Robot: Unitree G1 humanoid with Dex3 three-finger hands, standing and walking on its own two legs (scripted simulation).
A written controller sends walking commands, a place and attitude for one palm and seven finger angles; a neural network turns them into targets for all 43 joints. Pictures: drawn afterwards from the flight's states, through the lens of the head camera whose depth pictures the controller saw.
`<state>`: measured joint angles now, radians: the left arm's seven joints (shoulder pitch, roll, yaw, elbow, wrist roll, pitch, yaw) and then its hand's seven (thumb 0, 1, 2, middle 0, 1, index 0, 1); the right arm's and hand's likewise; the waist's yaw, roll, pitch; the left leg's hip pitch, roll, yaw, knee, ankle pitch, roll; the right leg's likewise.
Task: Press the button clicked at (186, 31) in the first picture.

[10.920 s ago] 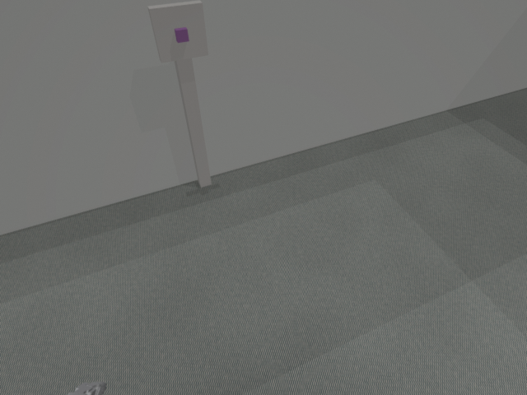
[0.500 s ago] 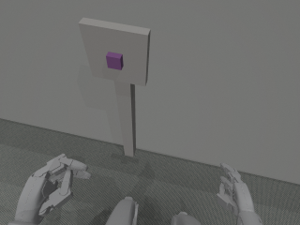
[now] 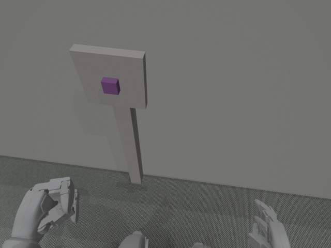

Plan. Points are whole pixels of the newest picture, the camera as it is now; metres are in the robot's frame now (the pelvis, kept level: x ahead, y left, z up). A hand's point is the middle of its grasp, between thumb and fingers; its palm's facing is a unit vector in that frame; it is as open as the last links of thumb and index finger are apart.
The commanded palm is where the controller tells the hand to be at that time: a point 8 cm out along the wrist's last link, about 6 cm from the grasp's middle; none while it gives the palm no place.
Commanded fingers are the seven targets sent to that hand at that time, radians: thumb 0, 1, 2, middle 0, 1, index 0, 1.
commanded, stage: raise the hand and make a fist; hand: left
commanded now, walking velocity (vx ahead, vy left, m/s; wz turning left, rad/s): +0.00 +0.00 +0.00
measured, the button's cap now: (111, 85) +0.50 +0.18 +0.10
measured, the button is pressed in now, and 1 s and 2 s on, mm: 0 0 0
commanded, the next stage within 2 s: aim a knuckle at the button in 0.92 s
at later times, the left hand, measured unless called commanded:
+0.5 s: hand (67, 186) +0.22 +0.21 +0.09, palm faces -0.05 -1.00 -0.06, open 3.1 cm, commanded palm +0.20 +0.26 +0.10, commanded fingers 0.00 0.90 0.90 -1.30 -1.50 -1.30 -1.50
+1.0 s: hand (67, 183) +0.23 +0.21 +0.09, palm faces -0.04 -1.00 -0.05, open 3.1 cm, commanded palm +0.21 +0.26 +0.10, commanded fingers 0.00 0.90 0.90 -1.30 -1.50 -1.30 -1.50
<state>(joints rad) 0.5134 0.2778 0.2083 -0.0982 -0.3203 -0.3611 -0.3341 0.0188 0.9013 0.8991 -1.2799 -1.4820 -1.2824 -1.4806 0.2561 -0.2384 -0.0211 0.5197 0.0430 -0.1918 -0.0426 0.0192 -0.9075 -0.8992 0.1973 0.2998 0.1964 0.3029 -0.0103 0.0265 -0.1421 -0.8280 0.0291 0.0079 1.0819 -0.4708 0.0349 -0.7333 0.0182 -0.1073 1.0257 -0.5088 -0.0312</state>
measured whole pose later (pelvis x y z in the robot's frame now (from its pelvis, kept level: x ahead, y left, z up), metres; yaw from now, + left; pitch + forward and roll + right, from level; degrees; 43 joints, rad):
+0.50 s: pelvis +0.01 +0.00 +0.02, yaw +1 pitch +9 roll -3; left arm 0.37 0.30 0.22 -0.04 -0.32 -0.27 -0.34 0.02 0.90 0.90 -1.30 -1.50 -1.30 -1.50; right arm 0.27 -0.24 0.04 0.52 0.05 -0.19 -0.04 0.02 -0.91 -0.90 0.20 0.30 0.20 0.30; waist 0.00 0.04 -0.12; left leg -0.69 0.02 0.01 0.97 -0.43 0.04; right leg -0.60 0.01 -0.10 0.91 -0.47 -0.02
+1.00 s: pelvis +0.01 +0.00 +0.02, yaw +0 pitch +8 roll -2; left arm 0.35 0.30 0.22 -0.01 -0.32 -0.28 -0.35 0.02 0.90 0.90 -1.30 -1.50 -1.30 -1.50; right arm 0.27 -0.25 0.03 0.52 0.05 -0.19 -0.04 0.02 -0.91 -0.90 0.20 0.30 0.20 0.30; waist -0.01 0.04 -0.11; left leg -0.66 0.02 0.02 0.93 -0.42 0.04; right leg -0.57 0.01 -0.10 0.88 -0.46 -0.02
